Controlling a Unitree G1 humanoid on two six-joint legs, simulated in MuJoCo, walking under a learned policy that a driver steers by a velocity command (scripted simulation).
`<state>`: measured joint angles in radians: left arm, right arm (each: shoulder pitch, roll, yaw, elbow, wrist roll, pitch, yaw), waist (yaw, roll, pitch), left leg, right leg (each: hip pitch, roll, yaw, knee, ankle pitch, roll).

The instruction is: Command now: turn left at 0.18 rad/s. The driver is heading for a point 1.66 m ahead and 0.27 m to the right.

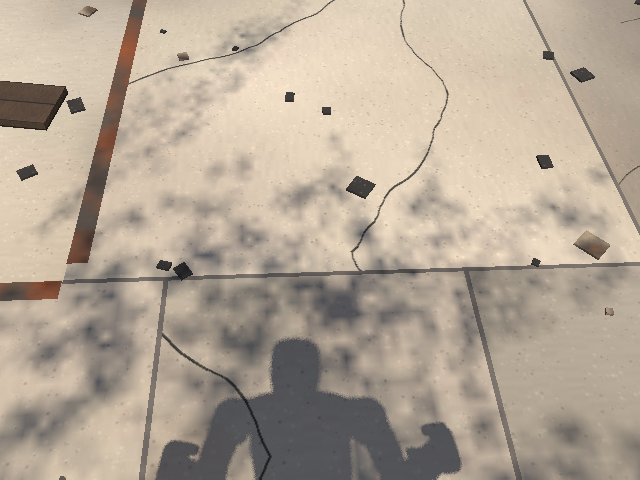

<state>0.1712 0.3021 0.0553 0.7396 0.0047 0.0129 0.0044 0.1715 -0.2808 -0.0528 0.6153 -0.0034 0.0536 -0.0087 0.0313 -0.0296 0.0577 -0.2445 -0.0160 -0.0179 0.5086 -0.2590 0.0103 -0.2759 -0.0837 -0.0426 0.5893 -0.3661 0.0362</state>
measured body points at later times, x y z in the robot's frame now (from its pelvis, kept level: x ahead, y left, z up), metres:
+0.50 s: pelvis +0.00 +0.00 +0.00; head +0.00 -0.01 +0.45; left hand +0.09 +0.26 -0.12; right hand +0.13 -0.26 -0.12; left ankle +0.00 +0.12 -0.73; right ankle -0.01 -0.14 -0.73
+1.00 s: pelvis +0.10 +0.01 +0.01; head +0.12 +0.02 +0.46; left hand +0.25 +0.27 -0.10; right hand +0.06 -0.25 -0.12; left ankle +0.00 +0.11 -0.73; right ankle +0.14 -0.13 -0.66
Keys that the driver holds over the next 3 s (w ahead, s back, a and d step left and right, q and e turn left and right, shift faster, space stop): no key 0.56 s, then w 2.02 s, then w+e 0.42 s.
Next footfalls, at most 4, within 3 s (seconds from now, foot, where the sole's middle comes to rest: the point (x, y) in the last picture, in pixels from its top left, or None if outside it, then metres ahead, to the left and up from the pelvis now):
0.26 right None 0.03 -0.14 -0.77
1.22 right None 0.40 -0.13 -0.77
1.78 left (288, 369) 0.70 0.10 -0.77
2.30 right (391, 267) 0.99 -0.14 -0.77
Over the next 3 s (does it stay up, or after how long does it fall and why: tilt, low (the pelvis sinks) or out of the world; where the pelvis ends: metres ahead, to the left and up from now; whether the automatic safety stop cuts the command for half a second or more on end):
stays up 1.20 -0.01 0.01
